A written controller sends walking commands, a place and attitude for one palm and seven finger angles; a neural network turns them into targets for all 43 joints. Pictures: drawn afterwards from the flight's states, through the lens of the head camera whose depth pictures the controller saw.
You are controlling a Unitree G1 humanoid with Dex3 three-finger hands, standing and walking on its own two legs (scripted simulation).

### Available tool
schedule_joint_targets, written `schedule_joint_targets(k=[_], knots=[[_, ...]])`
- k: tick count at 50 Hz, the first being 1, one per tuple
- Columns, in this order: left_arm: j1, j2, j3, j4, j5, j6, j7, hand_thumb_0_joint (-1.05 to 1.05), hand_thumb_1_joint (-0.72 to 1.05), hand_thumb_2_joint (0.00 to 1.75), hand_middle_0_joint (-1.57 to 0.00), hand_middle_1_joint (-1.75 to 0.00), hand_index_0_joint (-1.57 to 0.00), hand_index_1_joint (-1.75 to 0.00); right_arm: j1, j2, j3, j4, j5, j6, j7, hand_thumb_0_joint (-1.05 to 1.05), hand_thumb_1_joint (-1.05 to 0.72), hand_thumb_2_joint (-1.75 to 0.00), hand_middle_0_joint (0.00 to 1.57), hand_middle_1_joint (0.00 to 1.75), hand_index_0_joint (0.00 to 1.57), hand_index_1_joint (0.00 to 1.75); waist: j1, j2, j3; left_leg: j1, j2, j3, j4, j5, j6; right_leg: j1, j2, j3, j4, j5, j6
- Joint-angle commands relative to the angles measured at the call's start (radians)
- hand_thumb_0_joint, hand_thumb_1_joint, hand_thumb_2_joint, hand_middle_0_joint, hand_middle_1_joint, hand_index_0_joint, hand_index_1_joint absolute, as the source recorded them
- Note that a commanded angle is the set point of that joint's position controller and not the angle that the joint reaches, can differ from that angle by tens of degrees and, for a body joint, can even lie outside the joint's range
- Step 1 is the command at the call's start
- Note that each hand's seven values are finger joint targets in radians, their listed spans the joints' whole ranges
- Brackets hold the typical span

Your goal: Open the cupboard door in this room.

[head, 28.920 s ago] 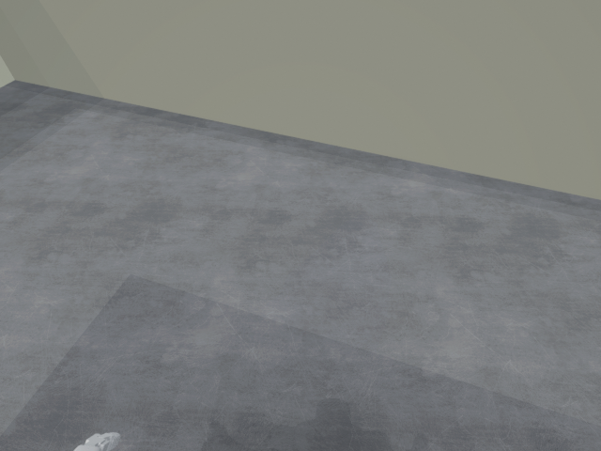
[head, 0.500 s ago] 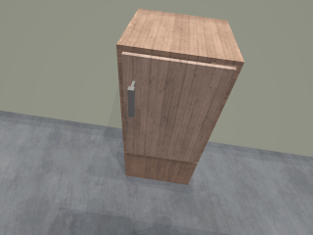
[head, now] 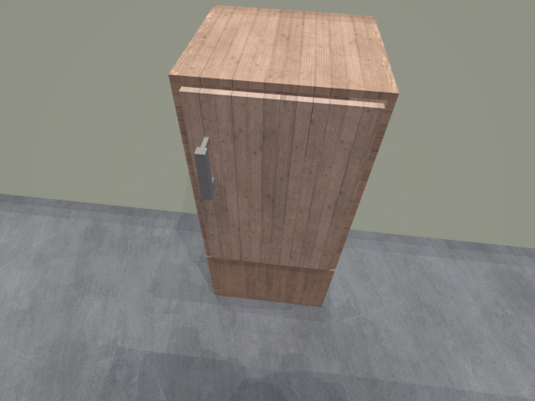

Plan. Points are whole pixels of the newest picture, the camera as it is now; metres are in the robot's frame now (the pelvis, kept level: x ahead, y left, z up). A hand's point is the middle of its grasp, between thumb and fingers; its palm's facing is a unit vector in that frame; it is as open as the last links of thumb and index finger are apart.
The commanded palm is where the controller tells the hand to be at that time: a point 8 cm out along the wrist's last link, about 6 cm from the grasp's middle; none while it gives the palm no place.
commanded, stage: come to a stop and stand still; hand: left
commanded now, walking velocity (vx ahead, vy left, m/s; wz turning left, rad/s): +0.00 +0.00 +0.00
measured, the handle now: (207, 168) +0.58 +0.18 -0.02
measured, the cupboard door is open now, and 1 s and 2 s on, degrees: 0 0 0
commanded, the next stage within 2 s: look again from close up in 1.28 s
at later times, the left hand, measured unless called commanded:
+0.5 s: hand out of the picture +0.01 +0.22 -0.15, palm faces +0.00 -0.96 -0.28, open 7.4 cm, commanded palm none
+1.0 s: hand out of the picture +0.06 +0.18 -0.16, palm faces -0.01 -0.97 -0.24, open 7.3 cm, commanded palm none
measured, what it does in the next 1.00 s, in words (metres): stands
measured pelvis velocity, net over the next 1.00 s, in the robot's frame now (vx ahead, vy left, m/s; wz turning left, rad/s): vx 0.03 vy -0.01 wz -0.02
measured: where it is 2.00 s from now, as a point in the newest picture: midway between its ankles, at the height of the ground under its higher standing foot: outside the picture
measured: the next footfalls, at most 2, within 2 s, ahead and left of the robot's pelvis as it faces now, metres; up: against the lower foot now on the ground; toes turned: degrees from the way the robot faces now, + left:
none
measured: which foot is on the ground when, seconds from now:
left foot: down 0.00-1.00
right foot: down 0.00-1.00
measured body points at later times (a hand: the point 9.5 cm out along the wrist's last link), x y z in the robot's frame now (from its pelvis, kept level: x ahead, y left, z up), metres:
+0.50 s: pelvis +0.00 +0.02 +0.00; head +0.00 -0.01 +0.45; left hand +0.01 +0.27 -0.13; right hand +0.03 -0.20 -0.16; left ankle +0.01 +0.13 -0.73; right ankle +0.03 -0.12 -0.73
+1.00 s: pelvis +0.03 -0.01 +0.01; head +0.05 -0.03 +0.46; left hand +0.06 +0.23 -0.14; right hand +0.03 -0.22 -0.16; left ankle +0.01 +0.13 -0.73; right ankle +0.03 -0.12 -0.73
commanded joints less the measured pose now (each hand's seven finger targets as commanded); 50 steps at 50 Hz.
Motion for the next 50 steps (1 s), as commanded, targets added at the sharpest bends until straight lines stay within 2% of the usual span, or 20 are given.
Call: schedule_joint_targets(k=[1, 3, 5, 6, 7, 8, 9, 10, 11, 12, 13, 16, 18, 22, 25, 28, 31, 36, 39, 50], knots=[[0.042, 0.077, 0.020, -0.069, 0.004, 0.001, -0.003, 0.00, 0.90, 0.90, -0.20, -0.30, -0.20, -0.30, 0.063, -0.098, -0.010, -0.056, -0.010, -0.019, -0.006, 0.00, -0.90, -0.90, 0.20, 0.30, 0.20, 0.30, 0.003, 0.082, 0.027, -0.046, 0.095, -0.112, -0.173, 0.082, 0.057, -0.010, -0.032, 0.067, -0.107, 0.011, -0.021], [0.068, 0.059, 0.012, -0.061, 0.005, -0.001, -0.007, 0.00, 0.90, 0.90, -0.20, -0.30, -0.20, -0.30, 0.026, -0.118, -0.011, -0.076, -0.011, -0.025, -0.007, 0.00, -0.90, -0.90, 0.20, 0.30, 0.20, 0.30, 0.020, 0.091, 0.017, -0.107, 0.111, -0.129, -0.215, 0.005, 0.069, 0.059, -0.016, 0.044, -0.090, 0.019, -0.009], [0.083, 0.056, 0.007, -0.053, 0.008, -0.003, -0.008, 0.00, 0.90, 0.90, -0.20, -0.30, -0.20, -0.30, 0.016, -0.119, -0.010, -0.084, -0.011, -0.027, -0.007, 0.00, -0.90, -0.90, 0.20, 0.30, 0.20, 0.30, 0.021, 0.081, 0.014, -0.116, 0.096, -0.121, -0.218, -0.039, 0.062, 0.074, -0.020, 0.058, -0.107, 0.032, -0.012], [0.172, 0.109, -0.012, 0.012, -0.004, -0.011, 0.032, 0.00, 0.90, 0.90, -0.20, -0.30, -0.20, -0.30, -0.120, -0.173, -0.015, -0.150, 0.003, -0.036, -0.001, 0.00, -0.90, -0.90, 0.20, 0.30, 0.20, 0.30, 0.059, 0.126, 0.032, -0.076, 0.089, -0.011, 0.005, -0.013, 0.006, 0.042, -0.095, 0.122, -0.128, 0.177, -0.035], [0.080, 0.180, -0.003, -0.047, 0.001, -0.028, 0.017, 0.00, 0.90, 0.90, -0.20, -0.30, -0.20, -0.30, -0.028, -0.100, -0.004, -0.166, -0.005, -0.022, 0.009, 0.00, -0.90, -0.90, 0.20, 0.30, 0.20, 0.30, -0.017, 0.108, -0.064, -0.035, 0.000, -0.026, 0.006, -0.133, -0.002, -0.023, -0.155, 0.221, -0.199, -0.142, -0.080], [0.034, 0.198, 0.002, -0.068, 0.002, -0.030, 0.009, 0.00, 0.90, 0.90, -0.20, -0.30, -0.20, -0.30, 0.030, -0.104, -0.001, -0.157, -0.012, -0.020, 0.014, 0.00, -0.90, -0.90, 0.20, 0.30, 0.20, 0.30, -0.044, 0.086, -0.058, 0.025, 0.005, -0.034, -0.017, -0.120, 0.008, -0.106, -0.145, 0.212, -0.200, -0.289, -0.089], [0.003, 0.171, -0.002, -0.083, 0.007, -0.024, 0.004, 0.00, 0.90, 0.90, -0.20, -0.30, -0.20, -0.30, 0.069, -0.108, -0.001, -0.159, -0.022, -0.022, 0.018, 0.00, -0.90, -0.90, 0.20, 0.30, 0.20, 0.30, -0.058, 0.114, -0.014, 0.026, 0.030, -0.061, -0.070, -0.139, 0.025, -0.165, -0.089, 0.141, -0.155, -0.311, -0.067], [-0.001, 0.143, -0.007, -0.082, 0.007, -0.016, -0.001, 0.00, 0.90, 0.90, -0.20, -0.30, -0.20, -0.30, 0.070, -0.128, -0.003, -0.166, -0.023, -0.027, 0.016, 0.00, -0.90, -0.90, 0.20, 0.30, 0.20, 0.30, -0.055, 0.166, 0.018, -0.035, 0.068, -0.119, -0.162, -0.184, 0.042, -0.146, -0.033, 0.077, -0.095, -0.258, -0.040], [0.021, 0.119, -0.011, -0.077, 0.005, -0.013, -0.005, 0.00, 0.90, 0.90, -0.20, -0.30, -0.20, -0.30, 0.039, -0.152, -0.005, -0.177, -0.020, -0.028, 0.012, 0.00, -0.90, -0.90, 0.20, 0.30, 0.20, 0.30, -0.032, 0.182, 0.046, -0.111, 0.106, -0.176, -0.247, -0.275, 0.058, -0.089, 0.003, 0.043, -0.055, -0.187, -0.025], [0.051, 0.104, -0.016, -0.064, 0.006, -0.014, -0.008, 0.00, 0.90, 0.90, -0.20, -0.30, -0.20, -0.30, 0.008, -0.167, -0.006, -0.189, -0.018, -0.030, 0.010, 0.00, -0.90, -0.90, 0.20, 0.30, 0.20, 0.30, -0.010, 0.131, 0.059, -0.162, 0.118, -0.194, -0.277, -0.310, 0.071, -0.030, 0.013, 0.034, -0.041, -0.124, -0.022], [0.073, 0.093, -0.022, -0.048, 0.007, -0.016, -0.010, 0.00, 0.90, 0.90, -0.20, -0.30, -0.20, -0.30, -0.011, -0.175, -0.005, -0.194, -0.017, -0.030, 0.009, 0.00, -0.90, -0.90, 0.20, 0.30, 0.20, 0.30, 0.003, 0.065, 0.065, -0.177, 0.110, -0.178, -0.271, -0.304, 0.072, 0.004, 0.011, 0.047, -0.054, -0.091, -0.021], [0.077, 0.102, -0.025, -0.031, 0.004, -0.023, -0.015, 0.00, 0.90, 0.90, -0.20, -0.30, -0.20, -0.30, 0.004, -0.165, 0.002, -0.180, -0.016, -0.036, 0.007, 0.00, -0.90, -0.90, 0.20, 0.30, 0.20, 0.30, -0.003, 0.039, 0.065, -0.132, 0.071, -0.147, -0.253, -0.254, 0.063, -0.007, -0.008, 0.104, -0.113, -0.109, -0.025], [0.071, 0.108, -0.028, -0.025, 0.003, -0.027, -0.014, 0.00, 0.90, 0.90, -0.20, -0.30, -0.20, -0.30, 0.021, -0.163, 0.005, -0.160, -0.015, -0.036, 0.007, 0.00, -0.90, -0.90, 0.20, 0.30, 0.20, 0.30, -0.014, -0.007, 0.072, -0.084, 0.058, -0.127, -0.231, -0.196, 0.058, -0.041, -0.021, 0.129, -0.147, -0.126, -0.025], [0.061, 0.111, -0.030, -0.011, -0.001, -0.034, -0.014, 0.00, 0.90, 0.90, -0.20, -0.30, -0.20, -0.30, 0.037, -0.161, 0.014, -0.123, -0.013, -0.046, 0.004, 0.00, -0.90, -0.90, 0.20, 0.30, 0.20, 0.30, -0.020, -0.011, 0.053, -0.025, 0.061, -0.111, -0.228, -0.102, 0.054, -0.035, -0.031, 0.134, -0.160, -0.061, -0.022], [0.063, 0.113, -0.030, 0.003, -0.003, -0.038, -0.013, 0.00, 0.90, 0.90, -0.20, -0.30, -0.20, -0.30, 0.037, -0.157, 0.019, -0.099, -0.011, -0.055, 0.001, 0.00, -0.90, -0.90, 0.20, 0.30, 0.20, 0.30, -0.017, 0.016, 0.013, 0.005, 0.064, -0.099, -0.221, -0.018, 0.052, 0.006, -0.036, 0.131, -0.154, 0.016, -0.020], [0.064, 0.116, -0.031, 0.020, -0.005, -0.042, -0.013, 0.00, 0.90, 0.90, -0.20, -0.30, -0.20, -0.30, 0.037, -0.147, 0.023, -0.075, -0.009, -0.058, -0.001, 0.00, -0.90, -0.90, 0.20, 0.30, 0.20, 0.30, -0.016, -0.016, 0.004, 0.029, 0.058, -0.079, -0.199, 0.045, 0.046, 0.022, -0.046, 0.142, -0.164, 0.066, -0.022], [0.058, 0.114, -0.030, 0.031, -0.005, -0.043, -0.011, 0.00, 0.90, 0.90, -0.20, -0.30, -0.20, -0.30, 0.039, -0.142, 0.027, -0.050, -0.009, -0.061, -0.004, 0.00, -0.90, -0.90, 0.20, 0.30, 0.20, 0.30, -0.014, 0.007, -0.003, 0.046, 0.063, -0.073, -0.196, 0.100, 0.042, 0.039, -0.047, 0.133, -0.154, 0.121, -0.021], [0.054, 0.108, -0.027, 0.050, -0.006, -0.043, -0.009, 0.00, 0.90, 0.90, -0.20, -0.30, -0.20, -0.30, 0.034, -0.124, 0.028, -0.018, -0.010, -0.058, -0.007, 0.00, -0.90, -0.90, 0.20, 0.30, 0.20, 0.30, -0.011, 0.029, 0.004, 0.052, 0.063, -0.064, -0.195, 0.111, 0.037, 0.053, -0.049, 0.134, -0.160, 0.147, -0.027], [0.048, 0.109, -0.026, 0.058, -0.005, -0.043, -0.009, 0.00, 0.90, 0.90, -0.20, -0.30, -0.20, -0.30, 0.037, -0.114, 0.029, -0.004, -0.009, -0.056, -0.009, 0.00, -0.90, -0.90, 0.20, 0.30, 0.20, 0.30, -0.009, 0.012, 0.016, 0.051, 0.065, -0.060, -0.193, 0.108, 0.034, 0.061, -0.050, 0.129, -0.168, 0.158, -0.029], [0.041, 0.110, -0.020, 0.069, -0.005, -0.047, -0.007, 0.00, 0.90, 0.90, -0.20, -0.30, -0.20, -0.30, 0.040, -0.109, 0.026, 0.025, -0.009, -0.056, -0.014, 0.00, -0.90, -0.90, 0.20, 0.30, 0.20, 0.30, -0.010, 0.021, -0.010, 0.087, 0.069, -0.046, -0.184, 0.156, 0.026, 0.091, -0.049, 0.128, -0.170, 0.236, -0.036]])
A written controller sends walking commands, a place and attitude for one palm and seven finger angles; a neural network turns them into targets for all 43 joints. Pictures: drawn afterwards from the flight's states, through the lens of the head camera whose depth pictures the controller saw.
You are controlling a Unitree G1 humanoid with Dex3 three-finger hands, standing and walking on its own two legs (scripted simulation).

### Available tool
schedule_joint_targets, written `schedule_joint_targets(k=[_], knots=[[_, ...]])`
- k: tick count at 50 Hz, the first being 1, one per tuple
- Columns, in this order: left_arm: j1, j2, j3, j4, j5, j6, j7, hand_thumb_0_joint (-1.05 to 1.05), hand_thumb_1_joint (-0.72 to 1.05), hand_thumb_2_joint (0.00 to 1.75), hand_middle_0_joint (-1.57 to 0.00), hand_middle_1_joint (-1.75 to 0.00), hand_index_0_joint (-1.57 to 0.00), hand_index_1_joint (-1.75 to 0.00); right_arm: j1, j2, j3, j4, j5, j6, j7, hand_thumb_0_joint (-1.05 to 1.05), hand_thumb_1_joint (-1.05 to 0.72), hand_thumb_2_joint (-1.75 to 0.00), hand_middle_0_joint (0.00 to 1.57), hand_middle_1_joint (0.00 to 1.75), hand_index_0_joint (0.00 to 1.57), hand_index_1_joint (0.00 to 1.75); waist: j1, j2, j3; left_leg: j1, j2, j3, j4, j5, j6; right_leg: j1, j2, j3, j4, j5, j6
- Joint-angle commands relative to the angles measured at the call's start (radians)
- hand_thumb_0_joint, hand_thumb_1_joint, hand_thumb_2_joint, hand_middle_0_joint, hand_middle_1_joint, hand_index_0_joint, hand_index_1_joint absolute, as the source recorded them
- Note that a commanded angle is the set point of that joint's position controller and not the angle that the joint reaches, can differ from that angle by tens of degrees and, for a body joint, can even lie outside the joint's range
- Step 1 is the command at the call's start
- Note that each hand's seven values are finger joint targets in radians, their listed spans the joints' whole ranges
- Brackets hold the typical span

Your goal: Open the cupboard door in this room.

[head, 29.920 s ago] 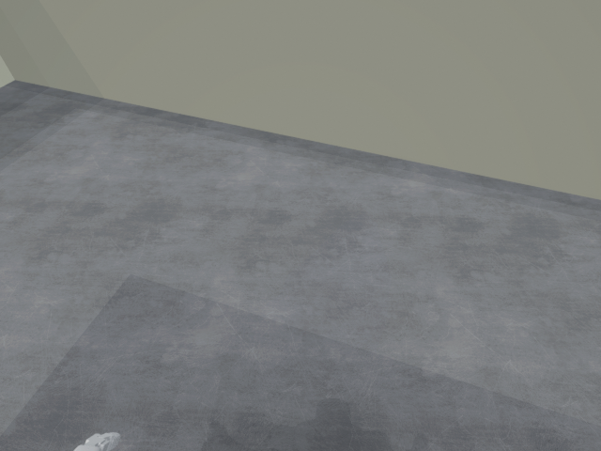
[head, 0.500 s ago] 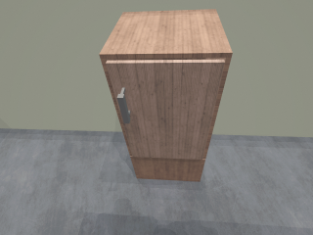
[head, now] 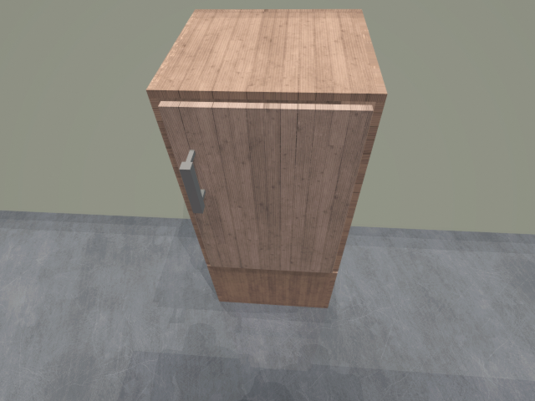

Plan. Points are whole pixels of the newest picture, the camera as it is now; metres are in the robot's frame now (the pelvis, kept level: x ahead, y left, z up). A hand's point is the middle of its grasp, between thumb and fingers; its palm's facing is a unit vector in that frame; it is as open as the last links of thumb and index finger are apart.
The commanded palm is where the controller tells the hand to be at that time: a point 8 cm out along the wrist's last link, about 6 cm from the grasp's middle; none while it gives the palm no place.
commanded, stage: come to a stop and stand still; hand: left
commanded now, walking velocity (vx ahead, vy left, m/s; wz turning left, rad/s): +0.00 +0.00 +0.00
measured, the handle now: (195, 182) +0.54 +0.19 -0.02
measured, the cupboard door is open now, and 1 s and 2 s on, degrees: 0 0 0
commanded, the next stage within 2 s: look again from close up in 0.28 s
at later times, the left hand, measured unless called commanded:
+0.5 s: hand out of the picture +0.02 +0.17 -0.17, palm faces +0.04 -0.97 -0.22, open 7.3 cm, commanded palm none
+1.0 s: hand out of the picture +0.01 +0.16 -0.17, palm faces +0.05 -0.98 -0.21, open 7.3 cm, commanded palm none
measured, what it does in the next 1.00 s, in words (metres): stands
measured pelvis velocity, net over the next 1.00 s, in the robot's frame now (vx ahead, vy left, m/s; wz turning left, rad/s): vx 0.01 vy -0.02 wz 0.02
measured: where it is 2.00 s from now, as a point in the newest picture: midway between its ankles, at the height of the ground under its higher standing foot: outside the picture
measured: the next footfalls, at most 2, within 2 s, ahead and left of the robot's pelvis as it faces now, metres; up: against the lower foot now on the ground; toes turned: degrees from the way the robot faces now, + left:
none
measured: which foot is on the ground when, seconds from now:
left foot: down 0.00-1.00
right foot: down 0.00-1.00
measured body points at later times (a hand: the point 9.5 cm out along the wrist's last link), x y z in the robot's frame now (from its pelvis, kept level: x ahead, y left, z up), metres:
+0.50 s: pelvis +0.01 -0.01 +0.00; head +0.03 -0.03 +0.45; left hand +0.02 +0.22 -0.15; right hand +0.02 -0.23 -0.16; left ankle -0.02 +0.14 -0.74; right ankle +0.00 -0.11 -0.74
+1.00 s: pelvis +0.01 -0.02 +0.00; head +0.03 -0.03 +0.45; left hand +0.01 +0.21 -0.15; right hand +0.01 -0.23 -0.16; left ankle -0.02 +0.14 -0.74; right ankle +0.00 -0.11 -0.74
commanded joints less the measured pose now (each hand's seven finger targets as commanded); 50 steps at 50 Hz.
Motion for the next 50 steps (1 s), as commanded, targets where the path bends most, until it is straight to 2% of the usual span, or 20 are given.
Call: schedule_joint_targets(k=[1, 4, 13, 22, 25, 30, 34, 38, 50], knots=[[0.056, 0.121, 0.026, -0.029, 0.003, -0.014, 0.002, 0.00, 0.90, 0.90, -0.20, -0.30, -0.20, -0.30, 0.061, -0.079, -0.011, -0.022, -0.003, -0.013, -0.010, 0.00, -0.90, -0.90, 0.20, 0.30, 0.20, 0.30, 0.002, -0.033, -0.014, -0.004, 0.062, -0.063, -0.069, 0.148, 0.038, 0.029, -0.087, 0.083, -0.091, 0.245, -0.030], [0.056, 0.119, 0.026, -0.026, 0.005, -0.015, 0.002, 0.00, 0.90, 0.90, -0.20, -0.30, -0.20, -0.30, 0.059, -0.072, -0.013, -0.018, -0.002, -0.010, -0.012, 0.00, -0.90, -0.90, 0.20, 0.30, 0.20, 0.30, 0.000, -0.062, 0.005, 0.002, 0.062, -0.062, -0.071, 0.137, 0.037, 0.018, -0.087, 0.084, -0.105, 0.246, -0.031], [0.058, 0.120, 0.028, -0.023, 0.002, -0.014, 0.000, 0.00, 0.90, 0.90, -0.20, -0.30, -0.20, -0.30, 0.054, -0.080, -0.012, -0.013, -0.004, -0.008, -0.013, 0.00, -0.90, -0.90, 0.20, 0.30, 0.20, 0.30, 0.001, -0.035, 0.010, 0.006, 0.062, -0.061, -0.078, 0.123, 0.033, 0.017, -0.084, 0.089, -0.125, 0.204, -0.035], [0.065, 0.118, 0.031, -0.020, 0.002, -0.016, 0.000, 0.00, 0.90, 0.90, -0.20, -0.30, -0.20, -0.30, 0.056, -0.084, -0.013, -0.010, -0.003, -0.012, -0.017, 0.00, -0.90, -0.90, 0.20, 0.30, 0.20, 0.30, 0.003, -0.026, -0.014, 0.023, 0.069, -0.063, -0.077, 0.160, 0.032, 0.042, -0.081, 0.080, -0.117, 0.255, -0.036], [0.064, 0.116, 0.031, -0.018, 0.003, -0.015, 0.001, 0.00, 0.90, 0.90, -0.20, -0.30, -0.20, -0.30, 0.055, -0.081, -0.014, -0.005, -0.003, -0.012, -0.018, 0.00, -0.90, -0.90, 0.20, 0.30, 0.20, 0.30, 0.005, -0.019, 0.007, 0.018, 0.071, -0.063, -0.081, 0.164, 0.032, 0.034, -0.079, 0.076, -0.117, 0.252, -0.035], [0.064, 0.111, 0.031, -0.016, 0.004, -0.013, 0.000, 0.00, 0.90, 0.90, -0.20, -0.30, -0.20, -0.30, 0.059, -0.078, -0.012, -0.003, -0.003, -0.009, -0.018, 0.00, -0.90, -0.90, 0.20, 0.30, 0.20, 0.30, 0.005, -0.043, 0.022, 0.008, 0.069, -0.065, -0.090, 0.134, 0.032, 0.027, -0.078, 0.076, -0.130, 0.209, -0.034], [0.071, 0.108, 0.029, -0.017, 0.003, -0.012, 0.000, 0.00, 0.90, 0.90, -0.20, -0.30, -0.20, -0.30, 0.056, -0.070, -0.011, -0.002, -0.003, -0.007, -0.018, 0.00, -0.90, -0.90, 0.20, 0.30, 0.20, 0.30, 0.008, -0.035, 0.040, 0.010, 0.067, -0.065, -0.094, 0.117, 0.031, 0.010, -0.078, 0.079, -0.142, 0.178, -0.034], [0.071, 0.111, 0.031, -0.018, 0.002, -0.015, 0.000, 0.00, 0.90, 0.90, -0.20, -0.30, -0.20, -0.30, 0.065, -0.073, -0.011, 0.000, -0.005, -0.008, -0.017, 0.00, -0.90, -0.90, 0.20, 0.30, 0.20, 0.30, 0.008, -0.045, 0.013, 0.006, 0.063, -0.065, -0.086, 0.129, 0.031, 0.036, -0.084, 0.077, -0.140, 0.200, -0.037], [0.076, 0.110, 0.030, -0.014, 0.002, -0.016, 0.000, 0.00, 0.90, 0.90, -0.20, -0.30, -0.20, -0.30, 0.074, -0.067, -0.012, 0.009, -0.003, -0.007, -0.018, 0.00, -0.90, -0.90, 0.20, 0.30, 0.20, 0.30, 0.006, -0.032, 0.021, 0.004, 0.065, -0.065, -0.083, 0.137, 0.028, 0.035, -0.082, 0.071, -0.141, 0.205, -0.036]])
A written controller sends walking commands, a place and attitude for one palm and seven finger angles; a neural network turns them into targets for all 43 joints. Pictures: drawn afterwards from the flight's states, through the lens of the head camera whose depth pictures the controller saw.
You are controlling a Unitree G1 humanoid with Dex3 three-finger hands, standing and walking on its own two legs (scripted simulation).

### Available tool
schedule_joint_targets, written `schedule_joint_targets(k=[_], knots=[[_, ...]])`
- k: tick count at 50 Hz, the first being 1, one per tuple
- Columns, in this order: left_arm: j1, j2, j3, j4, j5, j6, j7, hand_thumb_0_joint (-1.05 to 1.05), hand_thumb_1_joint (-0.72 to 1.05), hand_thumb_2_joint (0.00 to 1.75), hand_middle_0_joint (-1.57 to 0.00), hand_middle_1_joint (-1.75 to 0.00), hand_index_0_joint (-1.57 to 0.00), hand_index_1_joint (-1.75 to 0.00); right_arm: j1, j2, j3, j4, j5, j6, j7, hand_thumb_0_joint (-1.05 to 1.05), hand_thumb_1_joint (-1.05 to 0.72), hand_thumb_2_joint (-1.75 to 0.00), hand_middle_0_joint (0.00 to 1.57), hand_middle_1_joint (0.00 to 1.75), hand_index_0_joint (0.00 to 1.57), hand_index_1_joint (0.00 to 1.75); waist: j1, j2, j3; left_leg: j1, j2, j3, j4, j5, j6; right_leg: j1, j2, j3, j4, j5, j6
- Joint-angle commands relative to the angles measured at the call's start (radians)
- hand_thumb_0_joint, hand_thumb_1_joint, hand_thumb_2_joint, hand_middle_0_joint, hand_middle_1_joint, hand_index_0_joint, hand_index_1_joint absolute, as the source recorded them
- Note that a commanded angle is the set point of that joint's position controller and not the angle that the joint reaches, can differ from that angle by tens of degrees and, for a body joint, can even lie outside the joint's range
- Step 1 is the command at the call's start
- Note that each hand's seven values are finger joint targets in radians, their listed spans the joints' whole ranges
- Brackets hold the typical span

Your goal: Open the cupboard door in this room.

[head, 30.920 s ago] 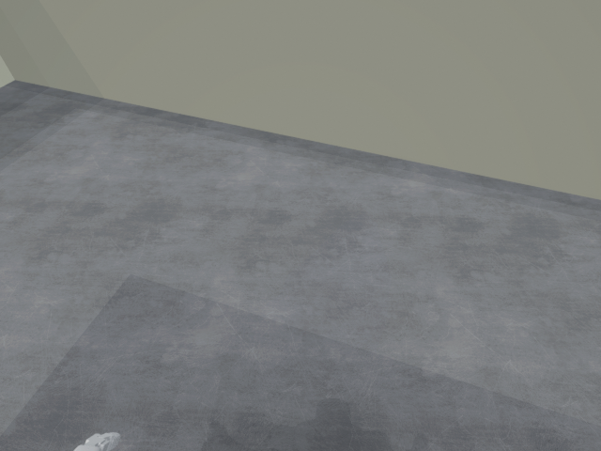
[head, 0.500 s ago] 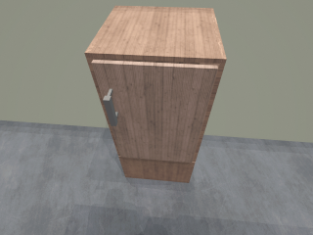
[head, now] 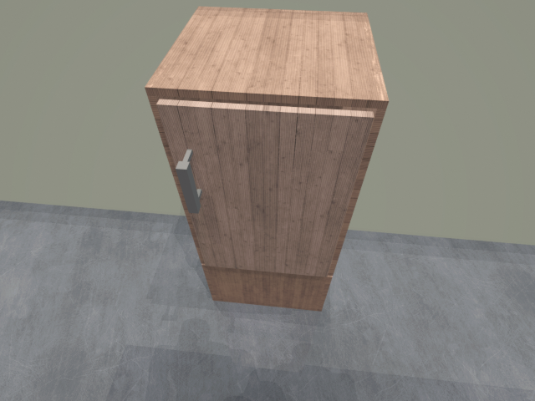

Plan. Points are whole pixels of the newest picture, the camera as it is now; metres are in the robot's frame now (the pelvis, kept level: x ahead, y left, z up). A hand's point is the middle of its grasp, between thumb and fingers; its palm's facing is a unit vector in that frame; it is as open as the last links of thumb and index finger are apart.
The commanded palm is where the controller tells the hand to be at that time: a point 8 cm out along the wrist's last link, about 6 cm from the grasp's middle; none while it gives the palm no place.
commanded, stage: raise the hand with hooked fingers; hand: left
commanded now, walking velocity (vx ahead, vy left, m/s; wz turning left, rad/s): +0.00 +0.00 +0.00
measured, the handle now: (191, 181) +0.53 +0.20 -0.03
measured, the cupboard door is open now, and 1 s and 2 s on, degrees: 0 0 0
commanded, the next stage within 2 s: none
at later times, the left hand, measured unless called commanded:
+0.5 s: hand out of the picture +0.13 +0.21 -0.08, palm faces +0.01 -1.00 +0.03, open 8.9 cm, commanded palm +0.13 +0.27 -0.05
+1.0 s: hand (90, 366) +0.17 +0.28 -0.04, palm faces -0.01 -1.00 -0.06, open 11.9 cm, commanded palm +0.15 +0.33 -0.03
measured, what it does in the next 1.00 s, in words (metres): lowers itself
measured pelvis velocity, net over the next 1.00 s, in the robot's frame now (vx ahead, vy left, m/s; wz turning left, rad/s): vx -0.06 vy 0.05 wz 0.05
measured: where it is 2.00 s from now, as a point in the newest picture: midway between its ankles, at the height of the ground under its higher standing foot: outside the picture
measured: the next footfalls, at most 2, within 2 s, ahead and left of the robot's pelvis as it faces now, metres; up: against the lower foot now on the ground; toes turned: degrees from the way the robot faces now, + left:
none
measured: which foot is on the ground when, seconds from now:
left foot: down 0.00-1.00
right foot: down 0.00-1.00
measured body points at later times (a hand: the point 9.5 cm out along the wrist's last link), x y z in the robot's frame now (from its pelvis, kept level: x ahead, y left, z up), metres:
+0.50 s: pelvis -0.05 +0.02 -0.10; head +0.00 +0.04 +0.35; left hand +0.13 +0.26 -0.07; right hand +0.22 -0.21 -0.11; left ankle -0.03 +0.16 -0.74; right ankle -0.01 -0.09 -0.74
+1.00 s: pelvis -0.06 +0.05 -0.09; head +0.00 +0.07 +0.36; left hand +0.16 +0.33 -0.03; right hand +0.09 -0.20 -0.16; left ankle -0.03 +0.16 -0.74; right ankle -0.01 -0.09 -0.74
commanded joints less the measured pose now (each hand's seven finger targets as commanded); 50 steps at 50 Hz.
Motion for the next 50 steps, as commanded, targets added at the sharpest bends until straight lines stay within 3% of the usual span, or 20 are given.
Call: schedule_joint_targets(k=[1, 2, 3, 4, 5, 6, 7, 8, 9, 11, 13, 15, 16, 19, 23, 24, 28, 35, 39, 50], knots=[[0.160, 0.127, 0.021, 0.017, 0.005, -0.019, 0.041, 0.00, 0.90, 0.90, -0.20, -0.30, -0.20, -0.30, -0.061, -0.127, -0.027, -0.090, 0.011, -0.007, 0.002, 0.00, -0.90, -0.90, 0.20, 0.30, 0.20, 0.30, 0.043, -0.034, 0.050, -0.149, 0.033, 0.009, 0.185, 0.014, 0.027, 0.005, -0.191, 0.195, -0.107, 0.589, 0.049], [-0.615, 0.311, 0.066, -1.517, -0.231, -0.263, 0.007, 0.00, 0.88, 0.89, -0.20, -0.32, -0.20, -0.32, -0.045, -0.292, -0.019, -0.440, 0.062, -0.177, -0.052, 0.00, -0.90, -0.90, 0.20, 0.30, 0.20, 0.30, -0.094, 0.139, -0.447, 0.111, -0.084, -0.033, 0.024, 0.195, 0.093, 0.141, -0.104, 0.152, -0.018, 0.482, 0.011], [-0.158, 0.277, 0.125, -1.229, -0.134, -0.218, 0.060, 0.00, 0.85, 0.88, -0.20, -0.33, -0.20, -0.33, -0.097, -0.213, -0.027, -0.374, 0.037, -0.251, -0.084, 0.00, -0.90, -0.90, 0.20, 0.30, 0.20, 0.30, 0.004, 0.252, -0.457, 0.111, -0.079, -0.016, 0.022, 0.316, 0.102, 0.142, -0.043, 0.083, 0.050, 0.341, -0.013], [0.121, 0.043, 0.012, -1.048, -0.159, -0.085, 0.088, 0.00, 0.83, 0.87, -0.21, -0.34, -0.21, -0.34, -0.104, -0.168, -0.039, -0.396, 0.069, -0.285, -0.077, 0.00, -0.90, -0.90, 0.20, 0.30, 0.20, 0.30, -0.010, 0.158, -0.263, -0.006, -0.054, -0.048, 0.028, 0.272, 0.075, 0.011, -0.028, 0.028, 0.029, 0.204, 0.002], [0.070, -0.030, -0.043, -1.063, -0.192, -0.085, 0.058, 0.00, 0.81, 0.86, -0.21, -0.36, -0.21, -0.36, -0.083, -0.194, -0.032, -0.367, 0.076, -0.295, -0.077, 0.00, -0.90, -0.90, 0.20, 0.30, 0.20, 0.30, -0.048, 0.027, -0.123, -0.052, -0.055, -0.050, 0.064, 0.219, 0.085, -0.078, -0.024, -0.002, 0.018, 0.194, 0.029], [-0.022, 0.046, 0.020, -1.089, -0.204, -0.136, 0.038, 0.00, 0.78, 0.85, -0.21, -0.37, -0.21, -0.37, -0.096, -0.223, -0.052, -0.413, 0.067, -0.315, -0.078, 0.00, -0.90, -0.90, 0.20, 0.30, 0.20, 0.30, -0.071, -0.088, -0.022, -0.124, -0.067, -0.070, 0.112, 0.142, 0.095, -0.179, -0.025, 0.001, 0.015, 0.130, 0.047], [0.002, 0.078, 0.070, -1.048, -0.202, -0.193, 0.003, 0.00, 0.76, 0.84, -0.21, -0.39, -0.21, -0.39, -0.067, -0.242, -0.070, -0.425, 0.047, -0.327, -0.074, 0.00, -0.90, -0.90, 0.20, 0.30, 0.20, 0.30, -0.081, -0.186, -0.059, -0.171, -0.078, -0.066, 0.163, 0.094, 0.096, -0.243, -0.027, -0.002, 0.028, 0.043, 0.055], [0.066, 0.035, 0.074, -0.961, -0.205, -0.252, -0.039, 0.00, 0.74, 0.83, -0.21, -0.40, -0.21, -0.40, -0.067, -0.235, -0.077, -0.456, 0.034, -0.336, -0.066, 0.00, -0.90, -0.90, 0.20, 0.30, 0.20, 0.30, -0.069, -0.253, -0.039, -0.261, -0.086, -0.072, 0.215, 0.047, 0.088, -0.312, -0.027, -0.003, 0.068, -0.027, 0.057], [0.176, 0.023, 0.094, -0.898, -0.210, -0.314, -0.090, 0.00, 0.71, 0.82, -0.21, -0.42, -0.21, -0.42, -0.083, -0.231, -0.085, -0.500, 0.034, -0.348, -0.048, 0.00, -0.90, -0.90, 0.20, 0.30, 0.20, 0.30, -0.017, -0.192, -0.047, -0.327, -0.100, -0.071, 0.256, 0.032, 0.074, -0.319, -0.033, 0.006, 0.126, -0.049, 0.043], [0.316, -0.020, 0.096, -0.858, -0.240, -0.454, -0.208, 0.00, 0.67, 0.80, -0.22, -0.45, -0.22, -0.45, -0.118, -0.217, -0.094, -0.572, 0.024, -0.354, -0.013, 0.00, -0.90, -0.90, 0.20, 0.30, 0.20, 0.30, 0.040, -0.237, -0.122, -0.455, -0.109, -0.062, 0.350, 0.017, 0.054, -0.341, -0.030, 0.016, 0.257, -0.021, 0.029], [0.313, 0.018, 0.129, -0.878, -0.258, -0.600, -0.335, 0.00, 0.62, 0.78, -0.22, -0.48, -0.22, -0.48, -0.142, -0.222, -0.106, -0.626, 0.024, -0.349, 0.017, 0.00, -0.90, -0.90, 0.20, 0.30, 0.20, 0.30, 0.051, -0.202, -0.193, -0.569, -0.120, -0.056, 0.458, 0.014, 0.045, -0.362, -0.038, 0.051, 0.371, 0.048, 0.021], [0.250, 0.130, 0.208, -0.913, -0.259, -0.683, -0.442, 0.00, 0.57, 0.76, -0.22, -0.51, -0.22, -0.51, -0.149, -0.238, -0.117, -0.677, 0.027, -0.334, 0.037, 0.00, -0.90, -0.90, 0.20, 0.30, 0.20, 0.30, 0.058, -0.103, -0.282, -0.634, -0.122, -0.045, 0.558, 0.027, 0.049, -0.386, -0.054, 0.103, 0.459, 0.088, 0.008], [0.267, 0.144, 0.240, -0.931, -0.273, -0.664, -0.460, 0.00, 0.55, 0.75, -0.22, -0.53, -0.22, -0.53, -0.164, -0.236, -0.121, -0.716, 0.035, -0.318, 0.037, 0.00, -0.90, -0.90, 0.20, 0.30, 0.20, 0.30, 0.073, -0.094, -0.323, -0.655, -0.126, -0.032, 0.579, 0.012, 0.056, -0.387, -0.053, 0.115, 0.471, 0.048, 0.007], [0.119, 0.164, 0.240, -1.106, -0.327, -0.562, -0.455, 0.00, 0.48, 0.72, -0.23, -0.57, -0.23, -0.57, -0.178, -0.240, -0.108, -0.804, 0.046, -0.272, 0.016, 0.00, -0.90, -0.90, 0.20, 0.30, 0.20, 0.30, 0.051, -0.058, -0.319, -0.695, -0.122, -0.039, 0.611, -0.070, 0.068, -0.452, -0.036, 0.139, 0.464, -0.123, 0.013], [-0.001, 0.177, 0.219, -1.411, -0.297, -0.538, -0.376, 0.00, 0.39, 0.68, -0.24, -0.63, -0.24, -0.63, -0.116, -0.222, -0.090, -0.820, 0.042, -0.246, -0.007, 0.00, -0.90, -0.90, 0.20, 0.30, 0.20, 0.30, -0.002, 0.074, -0.408, -0.623, -0.087, -0.072, 0.641, -0.025, 0.081, -0.509, -0.010, 0.092, 0.520, -0.047, 0.011], [-0.063, 0.195, 0.205, -1.463, -0.288, -0.537, -0.370, 0.00, 0.36, 0.67, -0.24, -0.64, -0.24, -0.64, -0.102, -0.230, -0.078, -0.812, 0.035, -0.242, -0.013, 0.00, -0.90, -0.90, 0.20, 0.30, 0.20, 0.30, -0.030, 0.062, -0.396, -0.624, -0.077, -0.089, 0.651, -0.026, 0.085, -0.549, 0.005, 0.071, 0.545, -0.043, 0.010], [-0.043, 0.158, 0.141, -1.435, -0.267, -0.491, -0.380, 0.00, 0.27, 0.63, -0.25, -0.70, -0.25, -0.70, -0.095, -0.233, -0.061, -0.777, 0.037, -0.257, -0.025, 0.00, -0.90, -0.90, 0.20, 0.30, 0.20, 0.30, -0.057, 0.109, -0.369, -0.618, -0.069, -0.125, 0.630, -0.087, 0.081, -0.624, 0.013, 0.025, 0.537, -0.121, 0.012], [0.018, 0.239, 0.263, -1.321, -0.302, -0.313, -0.393, 0.00, 0.11, 0.56, -0.26, -0.81, -0.26, -0.81, -0.125, -0.235, -0.040, -0.789, 0.050, -0.253, -0.038, 0.00, -0.90, -0.90, 0.20, 0.30, 0.20, 0.30, -0.002, 0.041, -0.401, -0.642, -0.087, -0.145, 0.535, -0.187, 0.072, -0.553, 0.009, -0.003, 0.488, -0.234, 0.017], [0.003, 0.248, 0.299, -1.295, -0.323, -0.326, -0.359, 0.00, 0.01, 0.52, -0.26, -0.87, -0.26, -0.87, -0.129, -0.226, -0.032, -0.782, 0.045, -0.257, -0.044, 0.00, -0.90, -0.90, 0.20, 0.30, 0.20, 0.30, 0.005, -0.006, -0.355, -0.655, -0.085, -0.150, 0.505, -0.205, 0.069, -0.545, 0.012, -0.011, 0.474, -0.258, 0.015], [-0.110, 0.321, 0.334, -1.243, -0.337, -0.390, -0.427, 0.00, -0.24, 0.41, -0.28, -1.03, -0.28, -1.03, -0.055, -0.272, -0.039, -0.762, 0.052, -0.289, -0.047, 0.00, -0.90, -0.90, 0.20, 0.30, 0.20, 0.30, -0.020, 0.074, -0.357, -0.580, -0.086, -0.143, 0.477, -0.164, 0.071, -0.537, 0.014, -0.002, 0.449, -0.203, 0.010]])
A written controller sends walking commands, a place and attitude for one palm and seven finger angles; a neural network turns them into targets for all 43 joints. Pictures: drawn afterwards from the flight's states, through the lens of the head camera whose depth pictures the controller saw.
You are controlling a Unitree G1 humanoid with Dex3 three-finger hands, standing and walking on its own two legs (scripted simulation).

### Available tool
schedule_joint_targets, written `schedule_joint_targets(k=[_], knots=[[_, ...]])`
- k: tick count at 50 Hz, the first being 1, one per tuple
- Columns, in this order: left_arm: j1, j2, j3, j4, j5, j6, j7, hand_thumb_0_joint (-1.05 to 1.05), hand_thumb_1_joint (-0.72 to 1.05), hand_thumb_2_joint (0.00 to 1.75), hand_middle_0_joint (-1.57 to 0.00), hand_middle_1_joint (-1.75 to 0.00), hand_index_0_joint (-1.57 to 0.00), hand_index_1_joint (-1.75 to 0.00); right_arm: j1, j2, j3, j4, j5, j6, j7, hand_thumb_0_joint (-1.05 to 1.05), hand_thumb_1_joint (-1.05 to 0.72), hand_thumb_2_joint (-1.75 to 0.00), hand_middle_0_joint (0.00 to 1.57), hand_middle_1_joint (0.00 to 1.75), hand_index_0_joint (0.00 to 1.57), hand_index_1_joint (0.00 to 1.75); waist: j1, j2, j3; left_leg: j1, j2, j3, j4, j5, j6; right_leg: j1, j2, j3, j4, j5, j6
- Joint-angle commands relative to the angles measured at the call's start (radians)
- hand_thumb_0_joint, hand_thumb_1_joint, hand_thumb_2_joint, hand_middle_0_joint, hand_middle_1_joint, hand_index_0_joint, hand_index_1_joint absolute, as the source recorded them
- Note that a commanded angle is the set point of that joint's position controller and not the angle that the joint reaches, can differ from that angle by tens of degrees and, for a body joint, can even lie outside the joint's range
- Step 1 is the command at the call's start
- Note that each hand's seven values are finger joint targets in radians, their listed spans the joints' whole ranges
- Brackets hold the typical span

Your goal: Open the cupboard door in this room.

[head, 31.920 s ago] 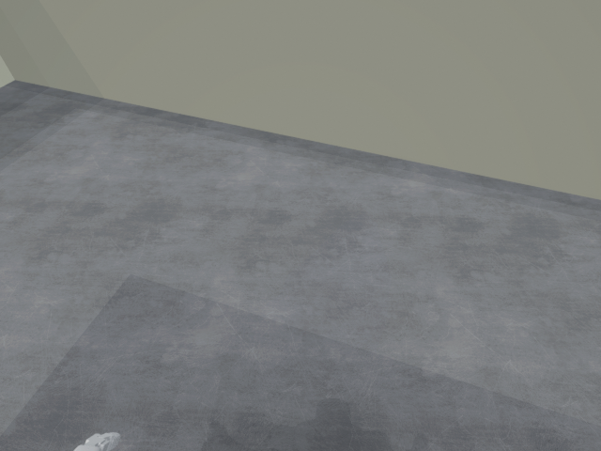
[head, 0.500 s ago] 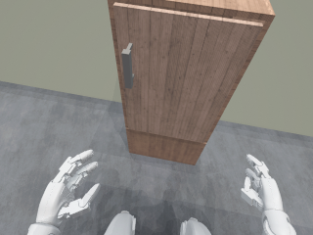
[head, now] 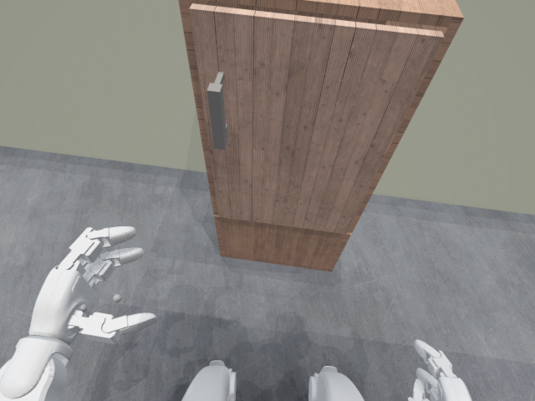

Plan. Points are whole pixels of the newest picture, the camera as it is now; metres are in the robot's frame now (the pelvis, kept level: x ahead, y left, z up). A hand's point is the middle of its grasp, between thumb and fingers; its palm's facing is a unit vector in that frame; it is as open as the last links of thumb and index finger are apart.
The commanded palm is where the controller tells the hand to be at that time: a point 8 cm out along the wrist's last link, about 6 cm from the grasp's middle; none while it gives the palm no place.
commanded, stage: raise the hand with hooked fingers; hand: left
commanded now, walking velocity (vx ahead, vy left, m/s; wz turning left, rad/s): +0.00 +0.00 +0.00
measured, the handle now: (220, 112) +0.60 +0.12 +0.06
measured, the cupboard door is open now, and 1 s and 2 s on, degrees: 0 0 0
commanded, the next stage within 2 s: move the hooked fingers beside the handle in 1.12 s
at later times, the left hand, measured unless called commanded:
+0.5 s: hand (85, 253) +0.29 +0.25 +0.08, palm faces -0.05 -1.00 -0.07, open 13.9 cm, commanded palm +0.27 +0.30 +0.08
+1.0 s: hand (94, 239) +0.31 +0.25 +0.08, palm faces -0.07 -1.00 -0.05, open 14.0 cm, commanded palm +0.28 +0.30 +0.08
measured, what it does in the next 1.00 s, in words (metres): stands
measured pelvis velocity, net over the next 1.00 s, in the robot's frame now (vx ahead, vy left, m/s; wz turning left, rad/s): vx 0.02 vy -0.02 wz -0.01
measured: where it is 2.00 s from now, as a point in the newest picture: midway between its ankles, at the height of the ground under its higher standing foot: outside the picture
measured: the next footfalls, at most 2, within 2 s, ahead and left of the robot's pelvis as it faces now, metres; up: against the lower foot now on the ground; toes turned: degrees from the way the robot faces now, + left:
none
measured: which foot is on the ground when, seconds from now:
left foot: down 0.00-1.00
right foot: down 0.00-1.00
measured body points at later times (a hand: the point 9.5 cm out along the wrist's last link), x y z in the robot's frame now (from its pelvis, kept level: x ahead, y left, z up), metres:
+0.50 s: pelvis +0.02 -0.01 +0.02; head +0.08 +0.01 +0.46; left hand +0.29 +0.31 +0.08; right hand +0.20 -0.24 -0.06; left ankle +0.04 +0.10 -0.65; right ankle +0.05 -0.14 -0.65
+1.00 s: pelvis +0.02 -0.02 +0.02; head +0.09 -0.01 +0.46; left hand +0.31 +0.30 +0.08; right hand +0.16 -0.28 -0.06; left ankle +0.04 +0.10 -0.65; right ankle +0.05 -0.14 -0.65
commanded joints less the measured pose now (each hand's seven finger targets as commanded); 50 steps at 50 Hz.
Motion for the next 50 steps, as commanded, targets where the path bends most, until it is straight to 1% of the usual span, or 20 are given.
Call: schedule_joint_targets(k=[1, 8, 11, 15, 18, 20, 23, 24, 25, 28, 30, 31, 33, 36, 39, 42, 45, 47, 49, 50], knots=[[-0.107, 0.170, 0.095, -0.202, -0.027, -0.065, -0.035, 0.00, -0.27, 0.40, -0.28, -1.05, -0.28, -1.05, -0.078, -0.140, -0.054, -0.177, 0.002, -0.076, -0.015, 0.00, -0.90, -0.90, 0.20, 0.30, 0.20, 0.30, 0.017, 0.067, -0.208, 0.188, -0.042, -0.061, -0.267, 0.103, -0.014, 0.137, 0.070, -0.007, -0.169, 0.003, -0.050], [-0.159, 0.201, 0.129, -0.161, -0.037, -0.054, -0.053, 0.00, -0.43, 0.33, -0.29, -1.15, -0.29, -1.15, -0.065, -0.148, -0.049, -0.165, 0.001, -0.072, -0.011, 0.00, -0.90, -0.90, 0.20, 0.30, 0.20, 0.30, 0.014, 0.104, -0.198, 0.245, -0.036, -0.068, -0.280, 0.194, -0.021, 0.156, 0.077, -0.018, -0.175, 0.080, -0.050], [-0.199, 0.226, 0.154, -0.105, -0.043, -0.033, -0.077, 0.00, -0.50, 0.30, -0.30, -1.20, -0.30, -1.20, -0.059, -0.153, -0.047, -0.165, 0.001, -0.061, -0.011, 0.00, -0.90, -0.90, 0.20, 0.30, 0.20, 0.30, 0.007, 0.076, -0.191, 0.240, -0.036, -0.063, -0.277, 0.205, -0.020, 0.167, 0.083, -0.017, -0.185, 0.096, -0.049], [-0.273, 0.271, 0.186, -0.074, -0.053, -0.019, -0.121, 0.00, -0.50, 0.30, -0.30, -1.20, -0.30, -1.20, -0.056, -0.157, -0.039, -0.163, -0.001, -0.054, -0.014, 0.00, -0.90, -0.90, 0.20, 0.30, 0.20, 0.30, 0.007, 0.108, -0.212, 0.258, -0.038, -0.057, -0.270, 0.250, -0.019, 0.187, 0.086, -0.010, -0.188, 0.138, -0.052], [-0.305, 0.289, 0.209, -0.040, -0.071, -0.014, -0.147, 0.00, -0.50, 0.30, -0.30, -1.20, -0.30, -1.20, -0.057, -0.157, -0.037, -0.161, -0.001, -0.055, -0.015, 0.00, -0.90, -0.90, 0.20, 0.30, 0.20, 0.30, 0.008, 0.082, -0.235, 0.264, -0.039, -0.052, -0.265, 0.275, -0.018, 0.214, 0.085, -0.006, -0.195, 0.170, -0.049], [-0.340, 0.311, 0.228, -0.022, -0.079, -0.015, -0.168, 0.00, -0.50, 0.30, -0.30, -1.20, -0.30, -1.20, -0.053, -0.158, -0.035, -0.153, -0.004, -0.054, -0.016, 0.00, -0.90, -0.90, 0.20, 0.30, 0.20, 0.30, 0.009, 0.098, -0.252, 0.277, -0.039, -0.050, -0.255, 0.314, -0.018, 0.222, 0.088, -0.002, -0.190, 0.206, -0.052], [-0.363, 0.328, 0.245, 0.049, -0.088, -0.007, -0.194, 0.00, -0.50, 0.30, -0.30, -1.20, -0.30, -1.20, -0.050, -0.163, -0.034, -0.146, -0.001, -0.050, -0.016, 0.00, -0.90, -0.90, 0.20, 0.30, 0.20, 0.30, 0.007, 0.061, -0.236, 0.250, -0.040, -0.044, -0.256, 0.296, -0.016, 0.233, 0.085, 0.003, -0.202, 0.200, -0.048], [-0.382, 0.347, 0.257, 0.075, -0.088, -0.004, -0.202, 0.00, -0.50, 0.30, -0.30, -1.20, -0.30, -1.20, -0.049, -0.167, -0.034, -0.143, -0.003, -0.048, -0.018, 0.00, -0.90, -0.90, 0.20, 0.30, 0.20, 0.30, 0.007, 0.066, -0.222, 0.241, -0.040, -0.044, -0.251, 0.299, -0.015, 0.228, 0.090, 0.005, -0.199, 0.200, -0.053], [-0.406, 0.347, 0.253, 0.071, -0.090, -0.004, -0.213, 0.00, -0.50, 0.30, -0.30, -1.20, -0.30, -1.20, -0.048, -0.166, -0.034, -0.142, 0.000, -0.046, -0.018, 0.00, -0.90, -0.90, 0.20, 0.30, 0.20, 0.30, 0.002, 0.073, -0.232, 0.254, -0.039, -0.043, -0.256, 0.300, -0.014, 0.228, 0.088, 0.006, -0.203, 0.203, -0.051], [-0.423, 0.380, 0.281, 0.101, -0.094, -0.001, -0.230, 0.00, -0.50, 0.30, -0.30, -1.20, -0.30, -1.20, -0.042, -0.168, -0.036, -0.144, 0.001, -0.044, -0.020, 0.00, -0.90, -0.90, 0.20, 0.30, 0.20, 0.30, 0.011, 0.075, -0.257, 0.263, -0.040, -0.038, -0.262, 0.319, -0.012, 0.255, 0.083, 0.012, -0.211, 0.221, -0.049], [-0.461, 0.417, 0.304, 0.097, -0.095, -0.008, -0.240, 0.00, -0.50, 0.30, -0.30, -1.20, -0.30, -1.20, -0.031, -0.170, -0.036, -0.140, -0.002, -0.043, -0.020, 0.00, -0.90, -0.90, 0.20, 0.30, 0.20, 0.30, 0.011, 0.101, -0.284, 0.284, -0.039, -0.038, -0.261, 0.357, -0.011, 0.266, 0.086, 0.015, -0.205, 0.252, -0.053], [-0.457, 0.426, 0.319, 0.122, -0.101, -0.008, -0.244, 0.00, -0.50, 0.30, -0.30, -1.20, -0.30, -1.20, -0.027, -0.170, -0.037, -0.139, -0.001, -0.041, -0.019, 0.00, -0.90, -0.90, 0.20, 0.30, 0.20, 0.30, 0.012, 0.081, -0.288, 0.278, -0.039, -0.034, -0.259, 0.346, -0.010, 0.275, 0.085, 0.020, -0.213, 0.249, -0.049], [-0.421, 0.376, 0.290, 0.166, -0.113, -0.004, -0.257, 0.00, -0.50, 0.30, -0.30, -1.20, -0.30, -1.20, -0.029, -0.168, -0.038, -0.146, 0.002, -0.040, -0.016, 0.00, -0.90, -0.90, 0.20, 0.30, 0.20, 0.30, 0.011, 0.043, -0.257, 0.253, -0.042, -0.030, -0.267, 0.324, -0.009, 0.274, 0.083, 0.021, -0.224, 0.236, -0.046], [-0.414, 0.379, 0.291, 0.187, -0.117, -0.005, -0.270, 0.00, -0.50, 0.30, -0.30, -1.20, -0.30, -1.20, -0.023, -0.172, -0.042, -0.148, 0.002, -0.037, -0.010, 0.00, -0.90, -0.90, 0.20, 0.30, 0.20, 0.30, 0.012, 0.041, -0.252, 0.238, -0.044, -0.023, -0.263, 0.313, -0.007, 0.277, 0.081, 0.032, -0.231, 0.229, -0.047], [-0.431, 0.407, 0.306, 0.165, -0.112, -0.017, -0.259, 0.00, -0.50, 0.30, -0.30, -1.20, -0.30, -1.20, -0.022, -0.175, -0.045, -0.152, -0.001, -0.035, -0.007, 0.00, -0.90, -0.90, 0.20, 0.30, 0.20, 0.30, 0.016, 0.061, -0.243, 0.227, -0.044, -0.019, -0.259, 0.303, -0.006, 0.276, 0.083, 0.041, -0.230, 0.211, -0.051], [-0.426, 0.405, 0.314, 0.155, -0.111, -0.032, -0.247, 0.00, -0.50, 0.30, -0.30, -1.20, -0.30, -1.20, -0.017, -0.169, -0.046, -0.158, 0.001, -0.029, -0.006, 0.00, -0.90, -0.90, 0.20, 0.30, 0.20, 0.30, 0.013, 0.049, -0.251, 0.224, -0.044, -0.018, -0.267, 0.285, -0.006, 0.279, 0.079, 0.043, -0.236, 0.194, -0.044], [-0.445, 0.425, 0.328, 0.135, -0.113, -0.049, -0.241, 0.00, -0.50, 0.30, -0.30, -1.20, -0.30, -1.20, -0.019, -0.168, -0.044, -0.156, -0.002, -0.030, -0.008, 0.00, -0.90, -0.90, 0.20, 0.30, 0.20, 0.30, 0.014, 0.081, -0.262, 0.228, -0.044, -0.014, -0.265, 0.278, -0.005, 0.288, 0.079, 0.054, -0.238, 0.183, -0.046], [-0.434, 0.403, 0.316, 0.154, -0.112, -0.047, -0.239, 0.00, -0.50, 0.30, -0.30, -1.20, -0.30, -1.20, -0.021, -0.164, -0.042, -0.157, 0.001, -0.029, -0.010, 0.00, -0.90, -0.90, 0.20, 0.30, 0.20, 0.30, 0.009, 0.072, -0.243, 0.224, -0.043, -0.013, -0.269, 0.259, -0.006, 0.275, 0.079, 0.051, -0.242, 0.165, -0.043], [-0.445, 0.409, 0.309, 0.148, -0.109, -0.047, -0.242, 0.00, -0.50, 0.30, -0.30, -1.20, -0.30, -1.20, -0.022, -0.167, -0.043, -0.156, 0.000, -0.030, -0.014, 0.00, -0.90, -0.90, 0.20, 0.30, 0.20, 0.30, 0.007, 0.072, -0.233, 0.228, -0.040, -0.018, -0.269, 0.262, -0.004, 0.272, 0.082, 0.049, -0.239, 0.165, -0.049], [-0.448, 0.406, 0.306, 0.150, -0.107, -0.045, -0.244, 0.00, -0.50, 0.30, -0.30, -1.20, -0.30, -1.20, -0.021, -0.166, -0.041, -0.157, 0.003, -0.029, -0.014, 0.00, -0.90, -0.90, 0.20, 0.30, 0.20, 0.30, 0.008, 0.089, -0.236, 0.231, -0.041, -0.017, -0.275, 0.253, -0.005, 0.266, 0.081, 0.047, -0.240, 0.161, -0.046]])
